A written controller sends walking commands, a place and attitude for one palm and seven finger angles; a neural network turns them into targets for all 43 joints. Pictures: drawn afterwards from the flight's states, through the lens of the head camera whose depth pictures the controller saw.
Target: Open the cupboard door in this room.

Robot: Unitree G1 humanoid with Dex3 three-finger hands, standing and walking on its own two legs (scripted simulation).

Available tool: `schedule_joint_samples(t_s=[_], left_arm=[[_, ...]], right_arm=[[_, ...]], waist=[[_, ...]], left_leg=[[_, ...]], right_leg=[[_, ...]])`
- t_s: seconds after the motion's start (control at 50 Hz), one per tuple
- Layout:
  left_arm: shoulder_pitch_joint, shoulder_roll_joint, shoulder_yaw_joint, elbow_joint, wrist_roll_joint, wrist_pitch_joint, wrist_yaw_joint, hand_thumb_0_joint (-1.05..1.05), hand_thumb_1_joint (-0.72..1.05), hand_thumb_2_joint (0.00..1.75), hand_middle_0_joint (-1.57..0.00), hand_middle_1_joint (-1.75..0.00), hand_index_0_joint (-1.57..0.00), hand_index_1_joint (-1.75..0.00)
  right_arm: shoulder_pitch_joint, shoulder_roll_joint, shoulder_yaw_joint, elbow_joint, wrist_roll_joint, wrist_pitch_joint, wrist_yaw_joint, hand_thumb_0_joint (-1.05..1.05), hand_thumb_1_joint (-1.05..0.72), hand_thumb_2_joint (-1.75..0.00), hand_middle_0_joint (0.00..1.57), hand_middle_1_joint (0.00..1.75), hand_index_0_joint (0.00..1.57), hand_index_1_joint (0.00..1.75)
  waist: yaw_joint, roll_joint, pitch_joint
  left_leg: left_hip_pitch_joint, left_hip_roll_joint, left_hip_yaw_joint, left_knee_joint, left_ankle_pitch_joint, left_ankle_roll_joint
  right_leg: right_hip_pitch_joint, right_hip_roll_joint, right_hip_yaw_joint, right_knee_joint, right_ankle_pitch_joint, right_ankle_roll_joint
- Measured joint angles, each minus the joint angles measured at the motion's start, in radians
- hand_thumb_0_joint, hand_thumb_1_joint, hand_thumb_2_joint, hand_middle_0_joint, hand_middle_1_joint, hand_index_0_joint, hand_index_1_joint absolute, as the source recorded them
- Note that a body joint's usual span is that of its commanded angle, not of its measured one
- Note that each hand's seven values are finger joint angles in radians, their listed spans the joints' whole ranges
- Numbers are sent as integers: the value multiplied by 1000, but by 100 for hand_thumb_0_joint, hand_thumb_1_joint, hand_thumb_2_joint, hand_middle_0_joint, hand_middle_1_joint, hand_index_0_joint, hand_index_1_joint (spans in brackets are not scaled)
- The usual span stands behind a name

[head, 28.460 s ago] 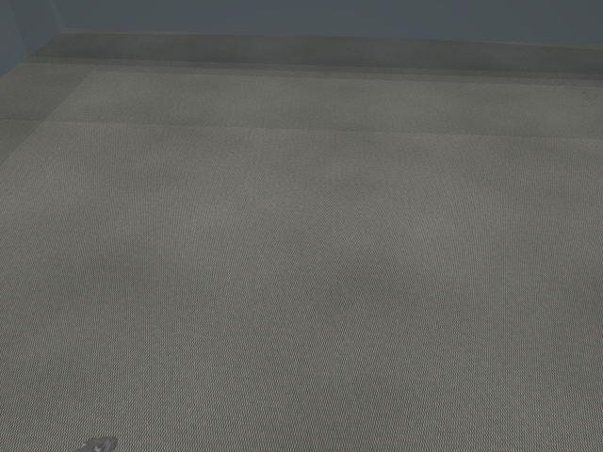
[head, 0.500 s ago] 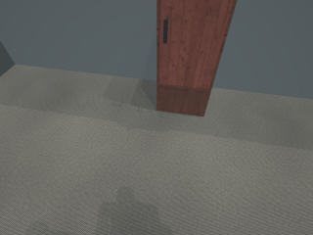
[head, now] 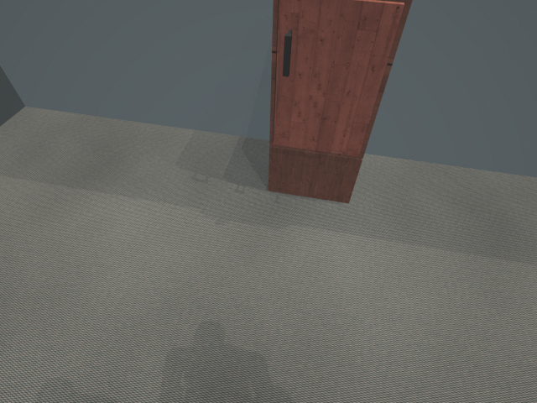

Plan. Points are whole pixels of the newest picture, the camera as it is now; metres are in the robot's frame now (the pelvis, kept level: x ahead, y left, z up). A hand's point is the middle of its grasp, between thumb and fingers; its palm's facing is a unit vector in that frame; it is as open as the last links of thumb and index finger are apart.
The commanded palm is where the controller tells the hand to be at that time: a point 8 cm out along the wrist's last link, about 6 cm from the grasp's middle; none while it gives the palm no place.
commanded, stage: look at it before walking up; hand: left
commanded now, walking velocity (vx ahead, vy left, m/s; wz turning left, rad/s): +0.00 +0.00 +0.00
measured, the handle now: (288, 53) +1.17 +0.01 -0.02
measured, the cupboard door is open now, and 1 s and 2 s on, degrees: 0 0 0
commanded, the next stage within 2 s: walk to a spot facing it in 0.18 s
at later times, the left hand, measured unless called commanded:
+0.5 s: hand out of the picture +0.00 +0.18 -0.18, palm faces -0.01 -0.99 -0.17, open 7.4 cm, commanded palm none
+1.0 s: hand out of the picture +0.14 +0.14 -0.17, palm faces -0.08 -0.99 -0.15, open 7.4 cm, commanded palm none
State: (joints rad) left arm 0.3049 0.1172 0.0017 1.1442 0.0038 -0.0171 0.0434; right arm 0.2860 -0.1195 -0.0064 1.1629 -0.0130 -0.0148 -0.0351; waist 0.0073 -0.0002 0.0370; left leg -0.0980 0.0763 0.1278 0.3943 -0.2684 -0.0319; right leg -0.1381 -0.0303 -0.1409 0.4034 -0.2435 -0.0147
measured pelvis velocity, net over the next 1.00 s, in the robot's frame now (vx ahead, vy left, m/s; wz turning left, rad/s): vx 0.18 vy -0.02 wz -0.20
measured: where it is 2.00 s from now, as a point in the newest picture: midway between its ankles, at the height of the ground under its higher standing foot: (294, 326)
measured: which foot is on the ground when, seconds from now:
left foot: down 0.00-0.64, up 0.66-1.00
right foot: down 0.00-0.42, up 0.44-0.62, down 0.64-1.00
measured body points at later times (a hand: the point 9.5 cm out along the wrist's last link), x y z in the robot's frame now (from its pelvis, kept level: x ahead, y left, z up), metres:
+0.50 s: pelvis +0.01 +0.01 -0.01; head +0.02 +0.01 +0.44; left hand +0.00 +0.23 -0.17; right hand -0.03 -0.20 -0.17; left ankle -0.04 +0.13 -0.74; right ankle -0.02 -0.09 -0.73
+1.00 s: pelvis +0.18 -0.02 +0.00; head +0.22 -0.03 +0.44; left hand +0.15 +0.19 -0.16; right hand +0.27 -0.27 -0.14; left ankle +0.30 +0.09 -0.71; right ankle +0.06 -0.11 -0.74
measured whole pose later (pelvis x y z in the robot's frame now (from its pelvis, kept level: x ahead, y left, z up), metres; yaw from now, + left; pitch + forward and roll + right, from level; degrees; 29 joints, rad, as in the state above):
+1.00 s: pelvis +0.18 -0.02 +0.00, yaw -12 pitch +1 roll -1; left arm 0.40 0.12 0.04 1.13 0.02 -0.07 0.01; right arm 0.06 -0.19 -0.05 0.99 -0.02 -0.02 0.03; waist 0.06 0.00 0.07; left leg -0.54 0.12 0.09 0.76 -0.21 -0.04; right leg -0.01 0.00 -0.08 0.33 -0.33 -0.01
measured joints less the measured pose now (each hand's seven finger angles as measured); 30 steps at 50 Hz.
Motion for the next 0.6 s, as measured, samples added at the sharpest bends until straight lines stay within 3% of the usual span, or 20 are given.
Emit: schedule_joint_samples(t_s=[0.36, 0.44, 0.52, 0.6], left_arm=[[-14, 20, 8, -13, 1, 4, -3, 1, 91, 90, -20, -29, -19, -30], [9, 19, 23, -18, 9, 25, -22, 1, 91, 90, -20, -29, -19, -30], [22, 14, 44, -31, 20, 51, -46, 1, 91, 90, -20, -29, -19, -30], [5, 11, 58, -64, 21, 40, -61, 1, 91, 90, -20, -29, -19, -30]], right_arm=[[11, 7, -1, 0, -2, -8, 6, 0, -91, -90, 20, 30, 20, 30], [23, 3, -16, -18, -9, -1, 10, 0, -90, -90, 20, 30, 20, 30], [45, -13, -37, -42, -18, -8, 13, 0, -90, -90, 20, 30, 20, 30], [72, -38, -46, -39, -26, -11, 16, 0, -90, -90, 20, 30, 20, 30]], waist=[[0, -3, 3], [4, -10, -9], [-8, 6, -8], [-17, 38, 7]], left_leg=[[3, -17, 18, 5, -8, 21], [-6, -14, 51, 52, -50, 25], [8, -2, 92, 74, -88, 26], [38, 21, 112, 84, -120, -1]], right_leg=[[-3, -17, 19, 1, 6, 21], [-53, -20, 52, 104, -72, 11], [-168, -29, 39, 352, -190, 0], [-205, -42, 6, 327, -173, 3]])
